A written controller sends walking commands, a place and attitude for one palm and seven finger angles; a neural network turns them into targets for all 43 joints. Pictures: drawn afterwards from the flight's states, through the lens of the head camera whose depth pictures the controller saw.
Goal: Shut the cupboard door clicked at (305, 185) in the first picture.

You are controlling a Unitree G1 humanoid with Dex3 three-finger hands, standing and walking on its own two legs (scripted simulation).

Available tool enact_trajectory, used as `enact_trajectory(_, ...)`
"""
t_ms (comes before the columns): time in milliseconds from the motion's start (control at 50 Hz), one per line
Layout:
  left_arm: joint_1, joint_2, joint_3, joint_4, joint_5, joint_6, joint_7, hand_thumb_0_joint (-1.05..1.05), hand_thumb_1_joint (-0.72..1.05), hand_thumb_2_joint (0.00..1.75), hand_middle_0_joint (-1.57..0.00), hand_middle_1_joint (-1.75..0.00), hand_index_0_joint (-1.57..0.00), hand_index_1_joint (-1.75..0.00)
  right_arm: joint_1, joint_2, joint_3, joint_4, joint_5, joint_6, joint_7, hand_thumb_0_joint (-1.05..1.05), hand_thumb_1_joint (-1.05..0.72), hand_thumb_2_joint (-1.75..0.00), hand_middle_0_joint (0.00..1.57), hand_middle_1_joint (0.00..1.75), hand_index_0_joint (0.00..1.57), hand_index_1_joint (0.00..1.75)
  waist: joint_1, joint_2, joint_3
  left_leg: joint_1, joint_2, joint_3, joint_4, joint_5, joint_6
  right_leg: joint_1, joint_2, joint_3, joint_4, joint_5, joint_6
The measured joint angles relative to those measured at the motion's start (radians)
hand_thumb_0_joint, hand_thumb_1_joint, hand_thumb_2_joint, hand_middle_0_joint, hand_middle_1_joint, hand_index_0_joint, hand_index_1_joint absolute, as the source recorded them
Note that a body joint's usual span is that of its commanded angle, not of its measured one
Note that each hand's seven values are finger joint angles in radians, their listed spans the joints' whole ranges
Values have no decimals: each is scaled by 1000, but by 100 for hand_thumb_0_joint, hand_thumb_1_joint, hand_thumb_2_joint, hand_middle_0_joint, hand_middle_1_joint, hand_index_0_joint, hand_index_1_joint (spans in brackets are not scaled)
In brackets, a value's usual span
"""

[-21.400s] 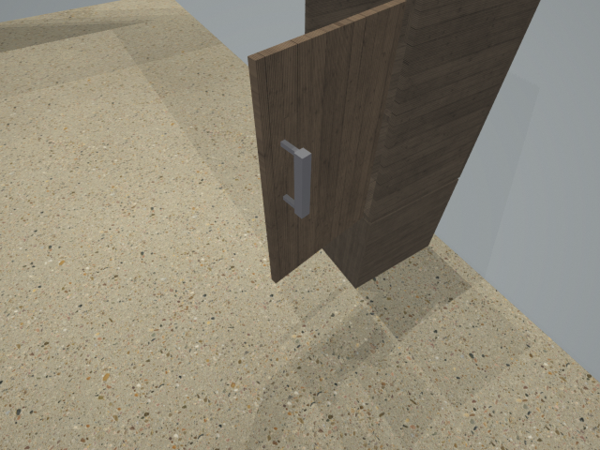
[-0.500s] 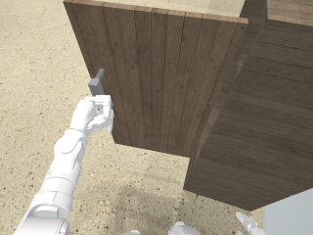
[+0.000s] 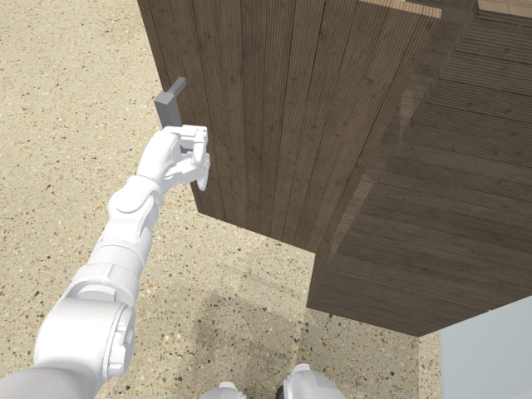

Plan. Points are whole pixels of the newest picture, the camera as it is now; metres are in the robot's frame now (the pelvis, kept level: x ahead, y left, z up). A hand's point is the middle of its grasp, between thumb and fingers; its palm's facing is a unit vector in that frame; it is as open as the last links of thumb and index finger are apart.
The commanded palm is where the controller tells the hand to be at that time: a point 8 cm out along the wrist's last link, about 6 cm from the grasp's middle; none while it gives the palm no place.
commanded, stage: push the door shut along its arc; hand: left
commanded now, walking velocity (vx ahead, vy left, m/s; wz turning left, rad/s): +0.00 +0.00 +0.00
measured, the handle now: (181, 126) +0.53 +0.12 +0.07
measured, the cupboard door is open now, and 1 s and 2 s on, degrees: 84 68 61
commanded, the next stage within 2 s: pull the fist back off the door in 0.94 s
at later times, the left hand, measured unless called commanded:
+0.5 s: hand (237, 141) +0.49 +0.03 +0.08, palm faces -0.49 -0.87 -0.01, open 3.1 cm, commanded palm +0.50 +0.08 +0.07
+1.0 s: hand (254, 125) +0.52 +0.00 +0.08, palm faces -0.54 -0.84 -0.02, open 3.2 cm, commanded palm +0.55 +0.03 +0.07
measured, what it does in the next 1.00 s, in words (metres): stands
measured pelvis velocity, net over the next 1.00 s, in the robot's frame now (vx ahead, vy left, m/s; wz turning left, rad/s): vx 0.00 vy -0.02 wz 0.00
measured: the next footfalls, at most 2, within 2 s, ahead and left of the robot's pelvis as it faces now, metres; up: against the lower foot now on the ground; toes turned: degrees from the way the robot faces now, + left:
none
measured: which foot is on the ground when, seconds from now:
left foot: down 0.00-1.00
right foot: down 0.00-1.00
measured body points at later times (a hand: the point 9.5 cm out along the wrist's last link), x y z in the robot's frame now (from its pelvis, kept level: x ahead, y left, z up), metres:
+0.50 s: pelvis +0.01 +0.00 -0.01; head +0.12 +0.00 +0.43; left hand +0.51 +0.08 +0.08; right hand +0.02 -0.27 -0.13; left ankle -0.02 +0.05 -0.68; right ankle +0.03 -0.09 -0.68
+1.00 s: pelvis +0.00 -0.02 -0.02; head +0.15 -0.01 +0.40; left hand +0.55 +0.05 +0.08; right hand +0.01 -0.30 -0.14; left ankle -0.02 +0.05 -0.68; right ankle +0.03 -0.09 -0.68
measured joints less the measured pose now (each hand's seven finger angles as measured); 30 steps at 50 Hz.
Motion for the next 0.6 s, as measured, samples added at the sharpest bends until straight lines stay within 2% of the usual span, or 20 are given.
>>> enact_trajectory(200,-101,16,20,76,17,-1,-18,1,91,90,-130,-150,-129,-150,6,3,3,1,-10,11,0,1,-91,-90,21,30,20,30,-30,2,-1,-48,2,5,26,-11,4,-48,1,2,22,-6,4)
enact_trajectory(340,-165,14,-8,106,20,20,-35,1,91,90,-130,-150,-129,-150,14,1,3,12,-12,21,-1,1,-91,-90,21,30,20,30,-39,9,1,-72,3,-3,45,-20,4,-67,2,-7,34,-15,2)
enact_trajectory(500,-212,5,12,120,30,42,-39,1,91,90,-130,-150,-129,-150,14,1,5,3,-17,28,-3,1,-91,-90,21,30,20,30,-61,12,-6,-87,10,5,51,-30,1,-88,10,0,44,-22,-3)
enact_trajectory(600,-244,27,41,151,44,48,-46,0,89,90,-130,-150,-129,-150,14,4,10,-6,-20,34,-4,1,-91,-90,21,30,20,30,-71,7,-4,-100,18,11,63,-38,-4,-105,18,4,57,-27,-10)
